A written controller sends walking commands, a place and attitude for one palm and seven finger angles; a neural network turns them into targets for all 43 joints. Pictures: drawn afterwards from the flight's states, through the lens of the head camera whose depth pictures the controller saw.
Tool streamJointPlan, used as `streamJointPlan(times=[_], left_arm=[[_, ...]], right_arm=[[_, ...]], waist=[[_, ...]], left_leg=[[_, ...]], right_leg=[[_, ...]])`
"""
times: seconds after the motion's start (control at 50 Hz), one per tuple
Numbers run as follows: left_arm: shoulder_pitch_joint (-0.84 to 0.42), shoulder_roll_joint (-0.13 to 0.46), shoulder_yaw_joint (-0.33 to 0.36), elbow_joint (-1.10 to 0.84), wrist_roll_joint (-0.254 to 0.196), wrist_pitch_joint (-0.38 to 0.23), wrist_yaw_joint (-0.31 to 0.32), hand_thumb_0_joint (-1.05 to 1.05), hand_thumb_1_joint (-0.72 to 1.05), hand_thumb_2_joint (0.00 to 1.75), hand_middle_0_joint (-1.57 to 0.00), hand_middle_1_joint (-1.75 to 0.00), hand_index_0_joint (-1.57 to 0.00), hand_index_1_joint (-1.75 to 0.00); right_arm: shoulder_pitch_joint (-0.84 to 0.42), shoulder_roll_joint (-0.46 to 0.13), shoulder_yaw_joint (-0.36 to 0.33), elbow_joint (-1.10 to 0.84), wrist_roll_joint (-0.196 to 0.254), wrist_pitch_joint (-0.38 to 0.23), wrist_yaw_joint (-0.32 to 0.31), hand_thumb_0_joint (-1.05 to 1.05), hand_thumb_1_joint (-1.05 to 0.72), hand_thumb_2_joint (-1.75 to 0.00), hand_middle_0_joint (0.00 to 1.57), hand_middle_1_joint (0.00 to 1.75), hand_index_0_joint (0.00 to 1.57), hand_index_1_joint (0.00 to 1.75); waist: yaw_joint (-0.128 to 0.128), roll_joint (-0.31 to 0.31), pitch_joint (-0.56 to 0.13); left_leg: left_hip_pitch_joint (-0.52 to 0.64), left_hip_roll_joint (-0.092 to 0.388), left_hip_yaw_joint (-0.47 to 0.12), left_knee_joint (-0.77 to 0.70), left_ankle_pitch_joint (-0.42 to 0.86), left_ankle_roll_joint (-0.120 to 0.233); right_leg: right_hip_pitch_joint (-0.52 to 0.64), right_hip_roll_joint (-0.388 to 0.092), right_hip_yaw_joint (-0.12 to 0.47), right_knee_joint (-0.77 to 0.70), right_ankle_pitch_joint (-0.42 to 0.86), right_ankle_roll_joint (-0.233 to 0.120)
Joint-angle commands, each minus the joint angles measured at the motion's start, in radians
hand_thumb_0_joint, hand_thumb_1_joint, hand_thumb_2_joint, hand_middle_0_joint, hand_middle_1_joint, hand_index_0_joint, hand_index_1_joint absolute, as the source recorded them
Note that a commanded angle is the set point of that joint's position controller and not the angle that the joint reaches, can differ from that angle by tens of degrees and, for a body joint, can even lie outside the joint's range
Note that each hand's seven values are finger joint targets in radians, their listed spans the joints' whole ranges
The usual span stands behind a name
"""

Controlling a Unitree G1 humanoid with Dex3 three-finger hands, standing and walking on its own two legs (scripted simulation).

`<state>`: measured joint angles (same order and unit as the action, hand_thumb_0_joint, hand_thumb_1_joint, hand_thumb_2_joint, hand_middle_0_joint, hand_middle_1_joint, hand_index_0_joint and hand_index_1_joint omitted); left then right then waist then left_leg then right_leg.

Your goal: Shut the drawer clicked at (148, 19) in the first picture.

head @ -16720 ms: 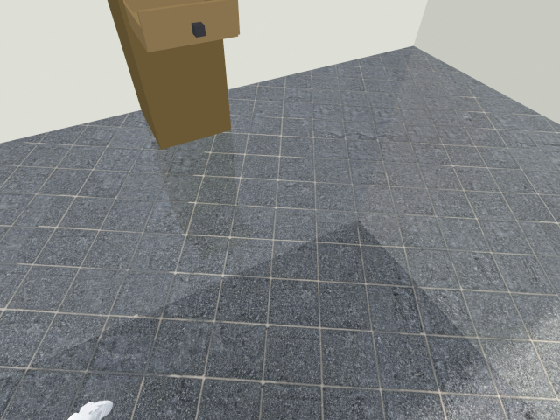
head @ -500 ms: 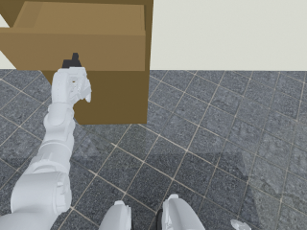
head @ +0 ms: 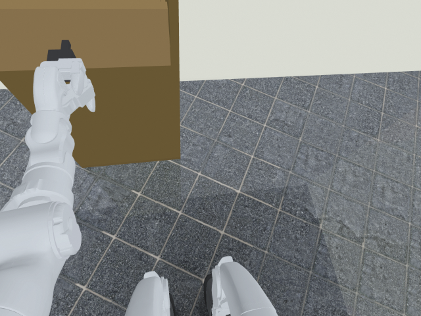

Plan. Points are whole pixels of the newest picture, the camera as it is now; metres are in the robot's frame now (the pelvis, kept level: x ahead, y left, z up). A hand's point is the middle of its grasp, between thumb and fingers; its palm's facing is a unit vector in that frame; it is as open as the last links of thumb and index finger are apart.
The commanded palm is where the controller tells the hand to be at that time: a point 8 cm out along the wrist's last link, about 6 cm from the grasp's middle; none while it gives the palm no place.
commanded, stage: push the drawer shut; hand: left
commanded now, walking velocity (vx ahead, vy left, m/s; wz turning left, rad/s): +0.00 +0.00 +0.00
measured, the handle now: (64, 57) +0.59 +0.21 +0.06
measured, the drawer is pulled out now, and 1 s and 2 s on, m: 0.06 0.00 0.00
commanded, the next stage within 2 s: pull the fist back off the drawer in 0.82 s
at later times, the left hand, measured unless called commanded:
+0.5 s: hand (91, 66) +0.57 +0.16 +0.06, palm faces +0.04 -1.00 -0.03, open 3.6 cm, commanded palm +0.57 +0.20 +0.06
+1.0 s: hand (91, 60) +0.59 +0.16 +0.06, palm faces +0.05 -1.00 -0.04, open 3.7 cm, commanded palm +0.61 +0.19 +0.06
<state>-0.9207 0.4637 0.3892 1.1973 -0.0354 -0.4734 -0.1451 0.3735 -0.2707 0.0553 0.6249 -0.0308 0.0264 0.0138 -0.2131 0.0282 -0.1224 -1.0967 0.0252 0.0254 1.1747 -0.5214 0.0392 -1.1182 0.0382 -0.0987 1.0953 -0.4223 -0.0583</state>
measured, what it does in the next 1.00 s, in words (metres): stands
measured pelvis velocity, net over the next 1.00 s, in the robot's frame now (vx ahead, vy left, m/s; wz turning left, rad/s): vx -0.02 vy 0.00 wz -0.01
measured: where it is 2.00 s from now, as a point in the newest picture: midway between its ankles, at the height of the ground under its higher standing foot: outside the picture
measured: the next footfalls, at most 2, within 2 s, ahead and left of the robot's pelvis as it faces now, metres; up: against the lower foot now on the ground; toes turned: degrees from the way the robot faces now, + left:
none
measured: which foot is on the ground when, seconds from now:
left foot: down 0.00-1.00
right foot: down 0.00-1.00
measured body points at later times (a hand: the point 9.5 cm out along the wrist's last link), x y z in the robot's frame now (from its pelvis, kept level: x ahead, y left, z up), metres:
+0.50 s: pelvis +0.00 +0.01 -0.01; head +0.18 +0.03 +0.40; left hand +0.57 +0.21 +0.06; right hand -0.03 -0.25 -0.11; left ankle +0.01 +0.09 -0.64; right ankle +0.05 -0.09 -0.64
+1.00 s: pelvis -0.02 +0.00 -0.02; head +0.18 +0.04 +0.38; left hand +0.58 +0.21 +0.06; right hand -0.07 -0.25 -0.11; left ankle +0.01 +0.09 -0.64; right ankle +0.05 -0.09 -0.64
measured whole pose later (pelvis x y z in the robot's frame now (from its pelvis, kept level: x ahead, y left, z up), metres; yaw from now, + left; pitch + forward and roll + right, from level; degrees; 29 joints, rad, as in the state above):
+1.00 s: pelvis -0.02 +0.00 -0.02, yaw -1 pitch +31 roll -5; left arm -1.30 0.70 0.39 1.43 0.09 -0.38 -0.08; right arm 0.41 -0.27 0.12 0.63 -0.06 0.01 0.02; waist -0.35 0.04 -0.11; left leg -1.32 0.03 -0.03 1.28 -0.51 0.04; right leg -1.30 0.04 -0.15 1.14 -0.39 -0.06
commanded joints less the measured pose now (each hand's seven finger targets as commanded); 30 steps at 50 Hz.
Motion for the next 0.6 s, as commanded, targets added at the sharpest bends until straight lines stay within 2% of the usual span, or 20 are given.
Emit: streamJointPlan(times=[0.0,0.02,0.06,0.1,0.18,0.22,0.26,0.28,0.3,0.32,0.34,0.38,0.4,0.44,0.46,0.48,0.54,0.58], left_arm=[[-0.569,0.311,0.06,-0.243,-0.033,-0.073,0.032,0.0,0.9,0.9,-1.4,-1.6,-1.4,-1.6],[-0.579,0.336,0.076,-0.255,-0.03,-0.077,0.036,0.0,0.9,0.9,-1.4,-1.6,-1.4,-1.6],[-0.606,0.322,0.065,-0.245,-0.027,-0.078,0.041,0.0,0.9,0.9,-1.4,-1.6,-1.4,-1.6],[-0.623,0.35,0.082,-0.239,-0.019,-0.079,0.048,0.0,0.9,0.9,-1.4,-1.6,-1.4,-1.6],[-0.677,0.375,0.078,-0.209,0.005,-0.075,0.055,0.0,0.9,0.9,-1.4,-1.6,-1.4,-1.6],[-0.71,0.381,0.071,-0.183,0.013,-0.065,0.058,0.0,0.9,0.9,-1.4,-1.6,-1.4,-1.6],[-0.745,0.401,0.079,-0.196,0.018,-0.065,0.06,0.0,0.9,0.9,-1.4,-1.6,-1.4,-1.6],[-0.738,0.442,0.107,-0.192,0.027,-0.065,0.062,0.0,0.9,0.9,-1.4,-1.6,-1.4,-1.6],[-0.753,0.423,0.087,-0.192,0.026,-0.061,0.062,0.0,0.9,0.9,-1.4,-1.6,-1.4,-1.6],[-0.751,0.43,0.091,-0.181,0.032,-0.056,0.062,0.0,0.9,0.9,-1.4,-1.6,-1.4,-1.6],[-0.773,0.404,0.065,-0.182,0.035,-0.053,0.061,0.0,0.9,0.9,-1.4,-1.6,-1.4,-1.6],[-0.781,0.421,0.081,-0.183,0.04,-0.053,0.065,0.0,0.9,0.9,-1.4,-1.6,-1.4,-1.6],[-0.806,0.401,0.062,-0.192,0.037,-0.049,0.065,0.0,0.9,0.9,-1.4,-1.6,-1.4,-1.6],[-0.824,0.416,0.071,-0.188,0.046,-0.046,0.071,0.0,0.9,0.9,-1.4,-1.6,-1.4,-1.6],[-0.838,0.402,0.06,-0.18,0.046,-0.045,0.072,0.0,0.9,0.9,-1.4,-1.6,-1.4,-1.6],[-0.828,0.414,0.069,-0.15,0.052,-0.036,0.074,0.0,0.9,0.9,-1.4,-1.6,-1.4,-1.6],[-0.886,0.43,0.061,-0.143,0.061,-0.027,0.08,0.0,0.9,0.9,-1.4,-1.6,-1.4,-1.6],[-0.906,0.458,0.07,-0.135,0.07,-0.024,0.081,0.0,0.9,0.9,-1.4,-1.6,-1.4,-1.6]], right_arm=[[0.176,-0.179,-0.065,-0.041,-0.003,-0.013,-0.006,0.0,-0.9,-0.9,0.2,0.3,0.2,0.3],[0.176,-0.181,-0.066,-0.042,-0.005,-0.011,-0.007,0.0,-0.9,-0.9,0.2,0.3,0.2,0.3],[0.187,-0.182,-0.065,-0.041,-0.008,-0.011,-0.006,0.0,-0.9,-0.9,0.2,0.3,0.2,0.3],[0.189,-0.184,-0.064,-0.037,-0.009,-0.01,-0.005,0.0,-0.9,-0.9,0.2,0.3,0.2,0.3],[0.201,-0.188,-0.06,-0.032,-0.013,-0.007,-0.005,0.0,-0.9,-0.9,0.2,0.3,0.2,0.3],[0.207,-0.192,-0.057,-0.025,-0.015,-0.006,-0.005,0.0,-0.9,-0.9,0.2,0.3,0.2,0.3],[0.215,-0.193,-0.055,-0.028,-0.019,-0.006,-0.005,0.0,-0.9,-0.9,0.2,0.3,0.2,0.3],[0.22,-0.199,-0.056,-0.028,-0.02,-0.002,-0.005,0.0,-0.9,-0.9,0.2,0.3,0.2,0.3],[0.22,-0.196,-0.054,-0.031,-0.02,-0.001,-0.004,0.0,-0.9,-0.9,0.2,0.3,0.2,0.3],[0.224,-0.197,-0.053,-0.028,-0.021,0.001,-0.003,0.0,-0.9,-0.9,0.2,0.3,0.2,0.3],[0.224,-0.195,-0.052,-0.027,-0.023,0.002,0.0,0.0,-0.9,-0.9,0.2,0.3,0.2,0.3],[0.237,-0.201,-0.053,-0.025,-0.028,0.007,0.004,0.0,-0.9,-0.9,0.2,0.3,0.2,0.3],[0.236,-0.2,-0.052,-0.024,-0.028,0.008,0.005,0.0,-0.9,-0.9,0.2,0.3,0.2,0.3],[0.249,-0.203,-0.054,-0.019,-0.031,0.011,0.007,0.0,-0.9,-0.9,0.2,0.3,0.2,0.3],[0.255,-0.202,-0.052,-0.017,-0.033,0.012,0.008,0.0,-0.9,-0.9,0.2,0.3,0.2,0.3],[0.257,-0.206,-0.052,-0.012,-0.033,0.014,0.009,0.0,-0.9,-0.9,0.2,0.3,0.2,0.3],[0.267,-0.207,-0.046,-0.008,-0.035,0.014,0.009,0.0,-0.9,-0.9,0.2,0.3,0.2,0.3],[0.278,-0.21,-0.043,-0.006,-0.037,0.015,0.008,0.0,-0.9,-0.9,0.2,0.3,0.2,0.3]], waist=[[-0.015,0.139,-0.521],[-0.013,0.142,-0.536],[-0.029,0.126,-0.538],[-0.029,0.144,-0.542],[-0.05,0.154,-0.541],[-0.068,0.157,-0.518],[-0.067,0.197,-0.544],[-0.058,0.203,-0.581],[-0.069,0.208,-0.59],[-0.066,0.217,-0.587],[-0.075,0.231,-0.577],[-0.073,0.25,-0.604],[-0.086,0.257,-0.608],[-0.091,0.243,-0.62],[-0.098,0.251,-0.618],[-0.103,0.232,-0.594],[-0.122,0.227,-0.563],[-0.126,0.241,-0.581]], left_leg=[[0.279,-0.012,-0.086,-0.131,0.306,0.001],[0.271,-0.013,-0.082,-0.126,0.305,0.002],[0.277,-0.012,-0.091,-0.124,0.32,0.004],[0.271,-0.011,-0.09,-0.118,0.318,0.002],[0.255,-0.008,-0.095,-0.107,0.308,0.004],[0.247,-0.005,-0.103,-0.103,0.294,0.004],[0.269,-0.005,-0.107,-0.1,0.317,0.003],[0.281,-0.005,-0.109,-0.093,0.336,0.0],[0.285,-0.005,-0.111,-0.09,0.348,0.001],[0.293,-0.002,-0.116,-0.09,0.354,-0.002],[0.306,0.0,-0.121,-0.092,0.36,-0.004],[0.347,0.004,-0.133,-0.089,0.396,-0.01],[0.357,0.006,-0.136,-0.085,0.405,-0.01],[0.354,0.009,-0.14,-0.08,0.411,-0.009],[0.362,0.009,-0.146,-0.079,0.418,-0.009],[0.34,0.011,-0.143,-0.078,0.398,-0.008],[0.294,0.011,-0.14,-0.075,0.358,0.0],[0.296,0.01,-0.142,-0.07,0.373,0.0]], right_leg=[[0.328,0.004,0.109,-0.133,0.202,0.037],[0.34,0.003,0.114,-0.133,0.203,0.038],[0.327,0.006,0.108,-0.127,0.215,0.038],[0.318,0.005,0.109,-0.126,0.207,0.039],[0.296,0.006,0.108,-0.12,0.194,0.04],[0.261,0.007,0.102,-0.121,0.17,0.04],[0.257,0.008,0.1,-0.112,0.181,0.037],[0.262,0.007,0.099,-0.108,0.191,0.037],[0.261,0.007,0.1,-0.107,0.203,0.039],[0.249,0.008,0.094,-0.105,0.2,0.037],[0.229,0.008,0.09,-0.104,0.198,0.037],[0.211,0.012,0.083,-0.098,0.211,0.035],[0.197,0.012,0.081,-0.098,0.216,0.036],[0.199,0.013,0.08,-0.098,0.219,0.037],[0.187,0.015,0.077,-0.094,0.221,0.035],[0.182,0.016,0.077,-0.101,0.207,0.037],[0.184,0.017,0.082,-0.108,0.181,0.038],[0.182,0.018,0.082,-0.102,0.193,0.036]])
